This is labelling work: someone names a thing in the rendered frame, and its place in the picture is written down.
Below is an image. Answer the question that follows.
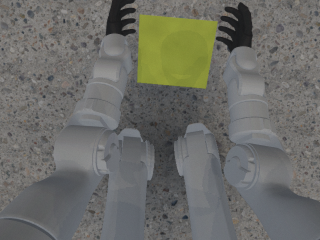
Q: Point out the robot left hand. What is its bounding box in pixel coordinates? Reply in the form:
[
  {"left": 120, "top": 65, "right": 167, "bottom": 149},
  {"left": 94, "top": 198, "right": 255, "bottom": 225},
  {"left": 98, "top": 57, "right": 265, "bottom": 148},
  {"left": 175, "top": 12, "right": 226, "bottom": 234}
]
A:
[{"left": 106, "top": 0, "right": 136, "bottom": 36}]

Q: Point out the right robot forearm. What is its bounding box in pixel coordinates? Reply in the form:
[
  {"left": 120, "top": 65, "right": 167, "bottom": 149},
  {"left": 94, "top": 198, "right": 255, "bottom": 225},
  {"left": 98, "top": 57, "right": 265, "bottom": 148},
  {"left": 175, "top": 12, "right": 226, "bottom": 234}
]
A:
[{"left": 222, "top": 46, "right": 287, "bottom": 154}]

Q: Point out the right robot thigh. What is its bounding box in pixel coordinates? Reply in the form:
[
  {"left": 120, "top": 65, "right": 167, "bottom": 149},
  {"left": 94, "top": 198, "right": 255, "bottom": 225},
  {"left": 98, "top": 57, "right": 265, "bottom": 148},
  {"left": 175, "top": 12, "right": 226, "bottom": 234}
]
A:
[{"left": 174, "top": 130, "right": 238, "bottom": 240}]

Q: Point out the left robot upper arm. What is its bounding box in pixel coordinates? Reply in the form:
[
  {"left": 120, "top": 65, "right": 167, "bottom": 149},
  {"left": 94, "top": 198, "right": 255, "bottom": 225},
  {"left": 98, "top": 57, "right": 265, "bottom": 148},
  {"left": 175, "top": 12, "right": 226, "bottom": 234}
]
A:
[{"left": 0, "top": 125, "right": 121, "bottom": 240}]

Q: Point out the left robot forearm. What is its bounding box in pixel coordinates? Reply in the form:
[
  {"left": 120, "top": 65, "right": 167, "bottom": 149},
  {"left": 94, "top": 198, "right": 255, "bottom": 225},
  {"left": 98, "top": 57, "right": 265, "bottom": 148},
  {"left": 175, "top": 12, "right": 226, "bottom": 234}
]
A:
[{"left": 53, "top": 33, "right": 133, "bottom": 162}]

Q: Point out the robot right hand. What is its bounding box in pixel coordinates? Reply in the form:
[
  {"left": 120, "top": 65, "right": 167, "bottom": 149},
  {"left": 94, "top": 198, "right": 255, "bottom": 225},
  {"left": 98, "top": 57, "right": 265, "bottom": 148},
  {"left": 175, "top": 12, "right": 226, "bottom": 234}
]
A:
[{"left": 216, "top": 2, "right": 253, "bottom": 54}]

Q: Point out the robot right shin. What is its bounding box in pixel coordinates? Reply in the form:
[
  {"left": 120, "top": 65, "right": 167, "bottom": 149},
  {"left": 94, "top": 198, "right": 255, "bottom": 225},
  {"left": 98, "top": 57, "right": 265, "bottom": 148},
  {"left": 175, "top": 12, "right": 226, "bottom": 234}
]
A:
[{"left": 184, "top": 123, "right": 221, "bottom": 168}]

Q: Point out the right robot upper arm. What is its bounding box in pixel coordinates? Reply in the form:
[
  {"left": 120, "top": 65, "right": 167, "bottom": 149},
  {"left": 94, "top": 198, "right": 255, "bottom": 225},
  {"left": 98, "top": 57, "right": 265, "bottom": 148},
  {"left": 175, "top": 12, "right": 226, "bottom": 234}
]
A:
[{"left": 223, "top": 142, "right": 320, "bottom": 240}]

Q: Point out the carton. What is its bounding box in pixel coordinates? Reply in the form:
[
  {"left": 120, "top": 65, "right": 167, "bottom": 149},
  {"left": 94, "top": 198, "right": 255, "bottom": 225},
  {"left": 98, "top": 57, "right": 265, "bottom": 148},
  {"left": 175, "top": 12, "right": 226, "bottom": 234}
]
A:
[{"left": 137, "top": 14, "right": 218, "bottom": 89}]

